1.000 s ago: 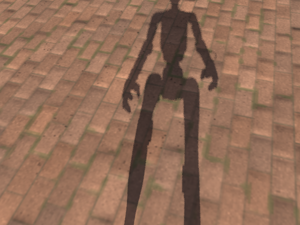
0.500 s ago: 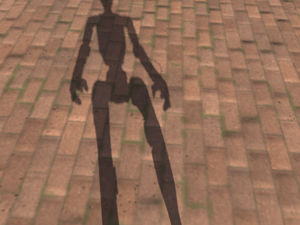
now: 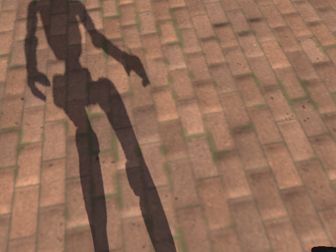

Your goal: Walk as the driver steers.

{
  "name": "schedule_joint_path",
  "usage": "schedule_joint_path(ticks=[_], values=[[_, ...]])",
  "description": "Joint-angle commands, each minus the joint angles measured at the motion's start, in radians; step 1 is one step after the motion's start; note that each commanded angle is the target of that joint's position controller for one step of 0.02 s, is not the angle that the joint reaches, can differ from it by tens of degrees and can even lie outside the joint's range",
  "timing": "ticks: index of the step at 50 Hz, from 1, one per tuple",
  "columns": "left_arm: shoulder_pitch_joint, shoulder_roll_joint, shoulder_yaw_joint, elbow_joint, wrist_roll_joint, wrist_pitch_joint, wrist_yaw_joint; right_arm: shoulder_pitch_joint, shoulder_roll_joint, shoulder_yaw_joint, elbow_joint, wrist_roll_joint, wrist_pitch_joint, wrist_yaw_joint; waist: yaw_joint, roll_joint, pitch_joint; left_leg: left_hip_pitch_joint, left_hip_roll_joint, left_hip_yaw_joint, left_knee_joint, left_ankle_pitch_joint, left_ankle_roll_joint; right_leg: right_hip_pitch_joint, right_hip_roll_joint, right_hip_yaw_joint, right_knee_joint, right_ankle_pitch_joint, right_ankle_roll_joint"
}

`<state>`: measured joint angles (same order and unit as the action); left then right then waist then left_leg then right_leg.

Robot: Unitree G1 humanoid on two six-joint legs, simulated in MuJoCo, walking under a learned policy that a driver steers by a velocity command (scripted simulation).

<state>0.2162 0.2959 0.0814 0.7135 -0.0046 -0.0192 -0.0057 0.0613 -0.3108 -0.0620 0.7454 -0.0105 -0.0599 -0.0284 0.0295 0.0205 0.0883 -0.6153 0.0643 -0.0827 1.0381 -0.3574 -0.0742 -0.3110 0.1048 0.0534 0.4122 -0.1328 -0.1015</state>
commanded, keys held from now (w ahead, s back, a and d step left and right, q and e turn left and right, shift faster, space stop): e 1.00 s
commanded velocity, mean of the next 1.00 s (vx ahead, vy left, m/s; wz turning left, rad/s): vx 0.04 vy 0.00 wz -0.60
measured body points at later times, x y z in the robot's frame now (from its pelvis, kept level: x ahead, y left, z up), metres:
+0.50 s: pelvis +0.10 +0.04 +0.00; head +0.14 +0.04 +0.45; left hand +0.33 +0.27 -0.10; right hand +0.15 -0.27 -0.10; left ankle +0.17 +0.15 -0.74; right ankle +0.05 -0.08 -0.68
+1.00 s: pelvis +0.09 +0.00 +0.00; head +0.10 -0.04 +0.45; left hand +0.38 +0.15 -0.07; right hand +0.07 -0.33 -0.11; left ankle +0.19 +0.13 -0.70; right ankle +0.05 -0.08 -0.74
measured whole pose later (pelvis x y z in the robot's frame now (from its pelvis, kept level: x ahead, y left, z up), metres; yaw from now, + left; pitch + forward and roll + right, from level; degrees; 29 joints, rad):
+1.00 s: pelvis +0.09 +0.00 +0.00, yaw -36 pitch +2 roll +2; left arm 0.19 0.31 0.07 0.61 -0.01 0.04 0.03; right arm 0.08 -0.31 -0.08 0.73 0.00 0.01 -0.02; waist 0.02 0.02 0.04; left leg -0.44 -0.03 -0.09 0.80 -0.36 -0.08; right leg -0.30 0.08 0.17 0.48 -0.21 -0.05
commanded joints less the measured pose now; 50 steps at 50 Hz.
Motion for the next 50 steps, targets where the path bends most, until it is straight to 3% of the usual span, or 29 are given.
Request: schedule_joint_path(ticks=[1, 4, 8, 10, 11, 12, 13, 14, 15, 16, 18, 20, 24, 27, 29, 31, 32, 33, 34, 35, 36, 37, 38, 39, 41, 44, 50], values=[[-0.029, 0.174, 0.047, -0.078, -0.011, 0.006, 0.026, 0.094, -0.061, -0.014, -0.027, -0.003, 0.014, -0.005, -0.048, -0.089, -0.226, 0.095, -0.036, 0.020, -0.134, 0.127, -0.027, 0.087, -0.231, 0.181, -0.047, 0.609, -0.156], [-0.024, 0.171, 0.045, -0.082, -0.012, 0.032, 0.040, 0.020, -0.065, -0.012, -0.047, 0.006, 0.022, 0.003, -0.021, -0.118, -0.225, 0.122, -0.061, 0.005, -0.253, 0.207, -0.032, 0.082, -0.217, 0.222, -0.029, 0.440, -0.119], [-0.027, 0.161, 0.040, -0.090, -0.009, 0.048, 0.042, -0.023, -0.086, -0.019, -0.067, 0.009, 0.016, 0.014, -0.009, -0.154, -0.194, 0.147, -0.092, -0.023, -0.387, 0.144, -0.017, 0.117, -0.223, 0.338, 0.026, 0.300, -0.103], [-0.057, 0.152, 0.036, -0.103, -0.014, 0.051, 0.043, 0.012, -0.099, -0.028, -0.063, 0.010, 0.003, 0.018, -0.037, -0.177, -0.185, 0.214, -0.096, -0.023, -0.522, 0.173, 0.009, 0.138, -0.207, 0.393, 0.074, 0.262, -0.077], [-0.078, 0.142, 0.031, -0.112, -0.016, 0.052, 0.045, 0.048, -0.103, -0.032, -0.053, 0.008, -0.006, 0.019, -0.065, -0.176, -0.183, 0.301, -0.080, -0.016, -0.647, 0.301, 0.032, 0.119, -0.174, 0.391, 0.116, 0.219, -0.045], [-0.047, 0.099, 0.017, -0.121, -0.005, 0.049, 0.045, 0.079, -0.153, -0.043, -0.055, -0.007, -0.010, 0.014, -0.052, -0.098, -0.226, 0.446, 0.064, -0.116, -0.667, 0.468, 0.086, 0.048, -0.123, 0.344, 0.227, 0.045, 0.001], [0.059, 0.054, 0.008, -0.126, 0.000, 0.045, 0.045, 0.048, -0.224, -0.055, -0.066, -0.030, 0.003, 0.004, 0.032, 0.174, -0.237, 0.595, 0.276, -0.349, -0.652, 0.806, 0.239, -0.151, 0.030, 0.178, 0.419, -0.431, 0.068], [0.078, 0.134, 0.024, -0.124, 0.003, 0.041, 0.043, 0.111, -0.178, -0.051, -0.051, -0.032, 0.011, 0.008, -0.002, 0.258, -0.269, 0.623, 0.389, -0.522, -0.673, 0.838, 0.372, -0.263, 0.023, 0.113, 0.644, -0.599, 0.122], [0.080, 0.198, 0.046, -0.103, -0.005, 0.045, 0.041, 0.095, -0.129, -0.037, -0.068, -0.019, 0.013, 0.008, -0.011, 0.159, -0.248, 0.600, 0.351, -0.429, -0.658, 0.778, 0.366, -0.283, -0.021, 0.124, 0.776, -0.532, 0.147], [0.056, 0.203, 0.054, -0.088, -0.013, 0.057, 0.043, 0.065, -0.098, -0.030, -0.074, -0.013, 0.020, 0.007, -0.010, 0.102, -0.218, 0.569, 0.279, -0.301, -0.645, 0.705, 0.317, -0.297, -0.044, 0.103, 0.826, -0.461, 0.167], [0.031, 0.165, 0.047, -0.093, -0.019, 0.081, 0.044, 0.020, -0.087, -0.024, -0.081, 0.000, 0.035, 0.000, -0.006, 0.099, -0.169, 0.497, 0.208, -0.175, -0.672, 0.574, 0.275, -0.294, -0.075, 0.071, 0.823, -0.369, 0.191], [0.002, 0.113, 0.032, -0.114, -0.025, 0.085, 0.037, 0.025, -0.100, -0.029, -0.076, -0.009, 0.050, -0.008, -0.019, 0.137, -0.151, 0.467, 0.164, -0.084, -0.707, 0.533, 0.274, -0.260, -0.081, 0.006, 0.733, -0.316, 0.199], [-0.052, 0.090, 0.019, -0.152, -0.016, 0.080, 0.026, 0.038, -0.137, -0.045, -0.071, -0.006, 0.062, -0.013, -0.052, 0.166, -0.198, 0.508, 0.210, -0.027, -0.713, 0.542, 0.299, -0.179, -0.128, -0.032, 0.529, -0.285, 0.192], [-0.048, 0.104, 0.021, -0.159, -0.015, 0.083, 0.012, 0.028, -0.160, -0.054, -0.068, 0.005, 0.066, -0.005, -0.054, 0.177, -0.203, 0.487, 0.233, 0.007, -0.713, 0.498, 0.294, -0.086, -0.135, -0.068, 0.398, -0.253, 0.167], [-0.033, 0.113, 0.028, -0.159, -0.014, 0.087, 0.001, 0.027, -0.170, -0.057, -0.062, 0.016, 0.067, 0.000, -0.044, 0.175, -0.192, 0.480, 0.246, 0.019, -0.693, 0.445, 0.276, -0.038, -0.131, -0.090, 0.297, -0.220, 0.139], [0.031, 0.111, 0.036, -0.133, -0.011, 0.088, -0.006, 0.017, -0.163, -0.057, -0.051, 0.033, 0.070, 0.001, -0.004, 0.148, -0.187, 0.426, 0.226, 0.066, -0.618, 0.354, 0.216, 0.085, -0.100, -0.123, 0.108, -0.091, 0.087], [0.064, 0.134, 0.048, -0.122, -0.007, 0.086, 0.000, 0.066, -0.130, -0.050, -0.027, 0.033, 0.070, 0.004, -0.001, 0.077, -0.177, 0.340, 0.187, 0.122, -0.521, 0.241, 0.146, 0.187, -0.104, -0.072, 0.017, -0.001, 0.049], [0.084, 0.237, 0.072, -0.134, -0.005, 0.082, 0.017, 0.088, -0.063, -0.032, -0.038, -0.004, 0.072, 0.010, -0.027, -0.208, -0.156, 0.109, 0.066, 0.236, -0.236, -0.064, 0.037, 0.310, -0.326, 0.253, -0.070, 0.265, -0.042], [0.062, 0.305, 0.077, -0.167, 0.024, 0.063, 0.014, 0.002, -0.072, -0.032, -0.102, -0.018, 0.065, 0.002, 0.001, -0.328, -0.152, -0.070, -0.062, 0.139, -0.011, -0.321, -0.005, 0.254, -0.502, 0.492, -0.080, 0.404, -0.240], [0.066, 0.256, 0.066, -0.160, 0.040, 0.040, 0.009, -0.051, -0.108, -0.044, -0.108, -0.003, 0.062, -0.006, 0.039, -0.225, -0.178, -0.073, -0.044, 0.039, 0.098, -0.294, 0.006, 0.223, -0.467, 0.459, -0.102, 0.304, -0.253], [0.024, 0.224, 0.054, -0.152, 0.031, 0.025, 0.011, -0.040, -0.120, -0.051, -0.100, 0.011, 0.064, -0.009, 0.004, -0.193, -0.149, -0.072, -0.028, 0.016, 0.117, -0.201, 0.022, 0.207, -0.402, 0.371, -0.097, 0.244, -0.191], [-0.027, 0.196, 0.048, -0.155, 0.012, 0.023, 0.017, -0.009, -0.118, -0.056, -0.074, 0.007, 0.066, -0.016, -0.021, -0.150, -0.145, -0.070, -0.019, 0.009, 0.098, -0.124, 0.022, 0.205, -0.350, 0.316, -0.084, 0.194, -0.135], [-0.053, 0.174, 0.038, -0.158, -0.004, 0.025, 0.023, 0.006, -0.125, -0.060, -0.066, -0.001, 0.069, -0.021, -0.030, -0.160, -0.144, -0.057, -0.021, 0.009, 0.092, -0.078, 0.015, 0.196, -0.331, 0.292, -0.077, 0.230, -0.115], [-0.054, 0.165, 0.031, -0.161, -0.004, 0.028, 0.030, 0.015, -0.119, -0.060, -0.065, -0.002, 0.067, -0.017, -0.038, -0.169, -0.158, -0.019, -0.035, 0.014, 0.111, -0.043, 0.006, 0.179, -0.312, 0.276, -0.071, 0.281, -0.115], [-0.042, 0.159, 0.028, -0.161, 0.001, 0.032, 0.038, 0.030, -0.099, -0.055, -0.064, 0.008, 0.063, -0.009, -0.040, -0.157, -0.185, 0.008, -0.056, 0.018, 0.081, 0.001, -0.005, 0.194, -0.293, 0.263, -0.063, 0.308, -0.120], [-0.019, 0.174, 0.034, -0.157, -0.003, 0.038, 0.046, -0.006, -0.075, -0.044, -0.078, 0.011, 0.060, -0.005, -0.020, -0.156, -0.176, 0.016, -0.069, 0.009, -0.087, 0.017, -0.016, 0.227, -0.284, 0.298, -0.050, 0.259, -0.120], [-0.041, 0.197, 0.045, -0.170, -0.003, 0.053, 0.036, -0.011, -0.082, -0.042, -0.089, 0.019, 0.046, 0.015, -0.006, -0.181, -0.166, 0.163, -0.102, -0.008, -0.303, -0.022, -0.006, 0.158, -0.274, 0.417, -0.029, 0.188, -0.130]])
